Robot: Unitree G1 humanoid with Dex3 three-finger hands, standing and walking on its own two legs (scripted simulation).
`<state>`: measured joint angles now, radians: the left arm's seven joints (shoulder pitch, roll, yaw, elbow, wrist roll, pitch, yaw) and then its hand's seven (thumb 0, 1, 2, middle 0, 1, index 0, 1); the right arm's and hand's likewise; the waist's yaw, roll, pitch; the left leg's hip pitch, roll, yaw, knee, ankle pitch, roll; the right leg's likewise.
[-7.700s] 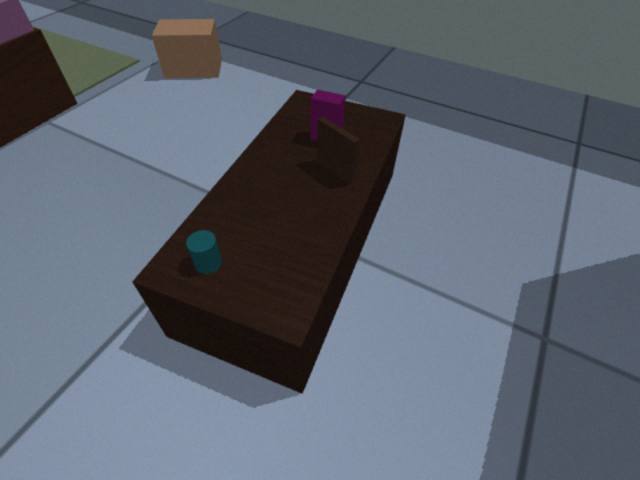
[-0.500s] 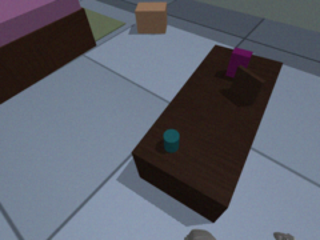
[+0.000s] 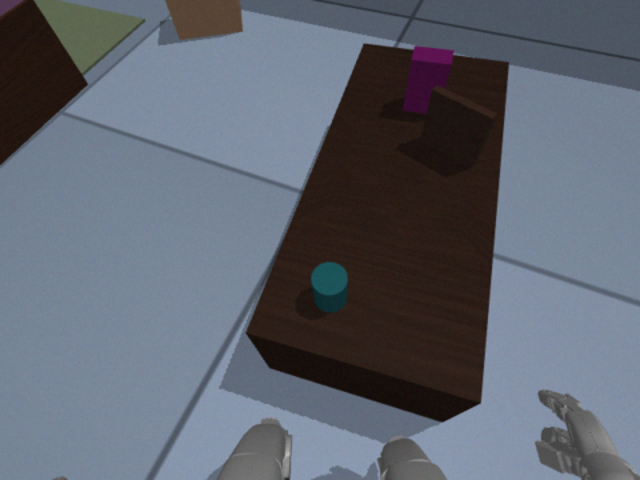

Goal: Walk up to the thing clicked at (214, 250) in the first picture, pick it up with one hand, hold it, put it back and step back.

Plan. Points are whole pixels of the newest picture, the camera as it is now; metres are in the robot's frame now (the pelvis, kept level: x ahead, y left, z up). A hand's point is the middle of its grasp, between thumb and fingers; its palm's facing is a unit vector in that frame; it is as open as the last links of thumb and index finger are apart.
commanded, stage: walk up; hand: left
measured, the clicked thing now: (329, 287) +0.48 +0.00 -0.34
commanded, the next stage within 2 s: none
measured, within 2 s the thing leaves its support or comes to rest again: neither
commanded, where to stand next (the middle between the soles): +0.00 +0.00 m, yaw -20 degrees
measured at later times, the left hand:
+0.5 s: hand (111, 474) +0.13 +0.29 -0.12, palm faces -0.34 -0.85 -0.40, open 7.4 cm
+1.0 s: hand out of the picture +0.07 +0.23 -0.11, palm faces -0.32 -0.87 -0.39, open 7.4 cm
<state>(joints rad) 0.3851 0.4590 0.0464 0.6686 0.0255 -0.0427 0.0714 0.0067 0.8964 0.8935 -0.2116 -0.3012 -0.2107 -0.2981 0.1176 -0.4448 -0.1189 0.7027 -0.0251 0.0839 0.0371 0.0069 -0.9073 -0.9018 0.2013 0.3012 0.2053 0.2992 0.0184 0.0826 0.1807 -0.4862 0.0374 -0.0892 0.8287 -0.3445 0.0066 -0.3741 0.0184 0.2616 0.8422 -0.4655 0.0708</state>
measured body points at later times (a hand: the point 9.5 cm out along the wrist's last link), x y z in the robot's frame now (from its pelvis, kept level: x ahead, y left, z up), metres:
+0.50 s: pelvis -0.06 +0.05 +0.01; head -0.01 +0.04 +0.46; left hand +0.14 +0.33 -0.09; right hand -0.09 -0.31 -0.07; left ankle +0.06 +0.16 -0.70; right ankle -0.09 -0.09 -0.67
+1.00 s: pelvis -0.08 +0.01 +0.02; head -0.07 -0.01 +0.47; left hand +0.09 +0.28 -0.09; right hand -0.13 -0.30 -0.10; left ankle -0.01 +0.13 -0.70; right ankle -0.11 -0.09 -0.70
